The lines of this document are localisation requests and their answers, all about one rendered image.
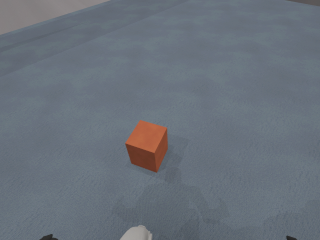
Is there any left robot thigh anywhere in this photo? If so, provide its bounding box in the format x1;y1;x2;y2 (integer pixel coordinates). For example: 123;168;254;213
120;226;153;240

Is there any carton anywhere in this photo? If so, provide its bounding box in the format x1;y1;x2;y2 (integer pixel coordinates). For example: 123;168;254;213
125;120;168;173

